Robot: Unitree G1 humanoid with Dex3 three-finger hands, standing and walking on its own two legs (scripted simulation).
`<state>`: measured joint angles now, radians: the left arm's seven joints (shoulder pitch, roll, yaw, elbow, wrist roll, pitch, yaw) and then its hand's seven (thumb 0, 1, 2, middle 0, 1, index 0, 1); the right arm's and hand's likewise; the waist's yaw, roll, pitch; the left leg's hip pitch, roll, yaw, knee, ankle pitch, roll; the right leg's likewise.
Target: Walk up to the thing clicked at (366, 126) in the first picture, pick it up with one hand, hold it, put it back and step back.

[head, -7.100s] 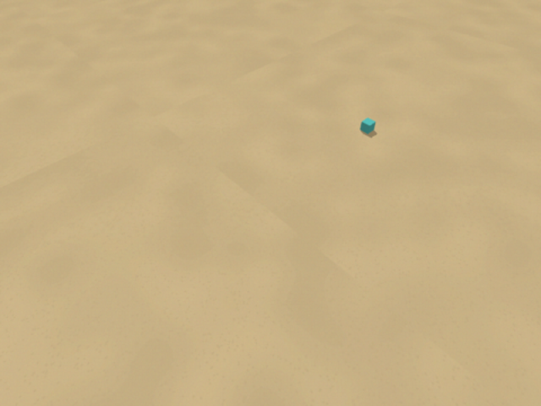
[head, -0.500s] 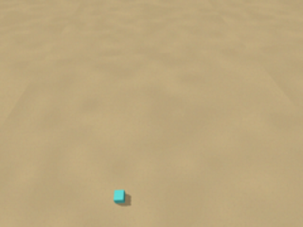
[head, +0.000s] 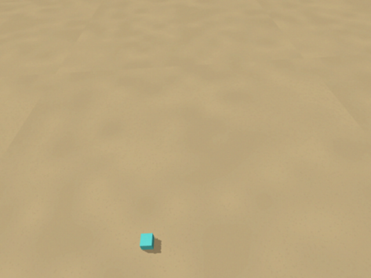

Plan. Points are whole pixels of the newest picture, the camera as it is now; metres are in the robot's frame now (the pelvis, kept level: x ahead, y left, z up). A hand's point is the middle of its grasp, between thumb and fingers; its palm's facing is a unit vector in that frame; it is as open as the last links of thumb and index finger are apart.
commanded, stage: stand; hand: left
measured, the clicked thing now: (147, 241) +0.45 +0.27 -0.75
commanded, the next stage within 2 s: rise first in 2.00 s
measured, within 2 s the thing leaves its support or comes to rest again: neither
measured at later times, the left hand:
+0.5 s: hand out of the picture +0.08 +0.25 -0.16, palm faces -0.02 -0.94 -0.35, open 7.4 cm
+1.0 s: hand out of the picture +0.08 +0.26 -0.15, palm faces -0.02 -0.93 -0.35, open 7.4 cm
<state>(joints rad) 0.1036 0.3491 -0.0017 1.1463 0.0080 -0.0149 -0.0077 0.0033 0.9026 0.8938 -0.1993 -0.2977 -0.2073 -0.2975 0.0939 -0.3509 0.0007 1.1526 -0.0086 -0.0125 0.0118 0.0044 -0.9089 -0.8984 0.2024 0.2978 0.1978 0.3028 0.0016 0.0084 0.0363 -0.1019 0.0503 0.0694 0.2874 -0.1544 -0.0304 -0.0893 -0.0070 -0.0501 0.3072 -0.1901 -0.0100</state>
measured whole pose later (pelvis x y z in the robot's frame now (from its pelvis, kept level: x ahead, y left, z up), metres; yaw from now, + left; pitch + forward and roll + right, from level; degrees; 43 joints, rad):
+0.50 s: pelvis +0.00 +0.00 +0.00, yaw +0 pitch -2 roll +0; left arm 0.11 0.35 0.00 1.14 0.01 -0.01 -0.01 0.00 0.90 0.89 -0.20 -0.30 -0.21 -0.30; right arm 0.10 -0.35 0.00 1.14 -0.01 -0.01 0.01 0.00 -0.91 -0.90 0.20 0.30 0.20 0.30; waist 0.00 0.01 0.04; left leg -0.09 0.05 0.07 0.29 -0.16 -0.03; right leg -0.08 0.00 -0.05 0.30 -0.19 -0.01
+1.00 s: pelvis +0.01 +0.00 +0.00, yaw +0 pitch -2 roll +0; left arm 0.11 0.35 0.00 1.14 0.01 -0.01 -0.01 0.00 0.90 0.89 -0.20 -0.30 -0.21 -0.30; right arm 0.11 -0.35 0.00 1.14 -0.01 -0.01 0.01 0.00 -0.91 -0.90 0.20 0.30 0.20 0.30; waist 0.00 0.01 0.04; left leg -0.09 0.05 0.07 0.29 -0.16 -0.03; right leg -0.07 -0.01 -0.05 0.30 -0.19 -0.01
